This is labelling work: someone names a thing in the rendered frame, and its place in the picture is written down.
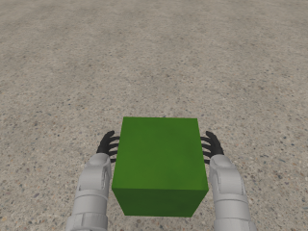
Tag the right robot forearm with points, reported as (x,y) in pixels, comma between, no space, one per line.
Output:
(229,196)

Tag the carton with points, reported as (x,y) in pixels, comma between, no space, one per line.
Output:
(159,167)

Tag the right robot hand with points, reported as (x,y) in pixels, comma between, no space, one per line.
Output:
(214,146)

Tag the left robot hand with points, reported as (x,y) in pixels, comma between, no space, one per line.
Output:
(105,145)

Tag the left robot forearm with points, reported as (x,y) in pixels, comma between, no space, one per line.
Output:
(92,195)

